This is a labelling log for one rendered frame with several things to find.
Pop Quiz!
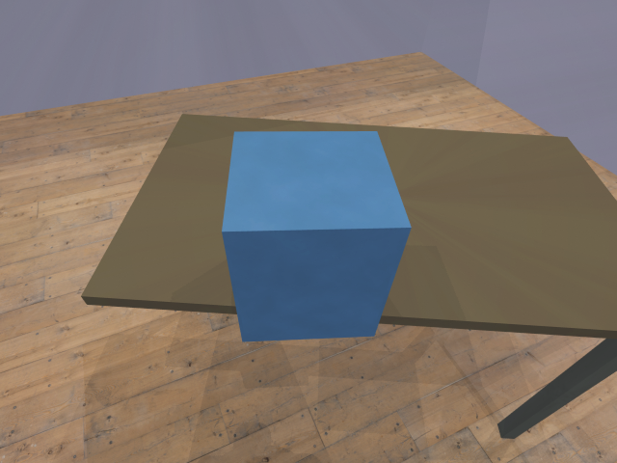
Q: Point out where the table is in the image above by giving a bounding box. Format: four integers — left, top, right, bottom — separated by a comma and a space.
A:
81, 114, 617, 439

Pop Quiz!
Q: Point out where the carton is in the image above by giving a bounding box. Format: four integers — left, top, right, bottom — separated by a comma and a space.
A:
222, 131, 412, 342

